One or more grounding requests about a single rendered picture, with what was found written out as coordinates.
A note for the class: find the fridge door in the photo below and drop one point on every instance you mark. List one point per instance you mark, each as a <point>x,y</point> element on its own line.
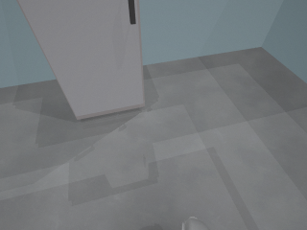
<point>93,50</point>

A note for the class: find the robot right thigh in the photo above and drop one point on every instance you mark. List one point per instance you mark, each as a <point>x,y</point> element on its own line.
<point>193,224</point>

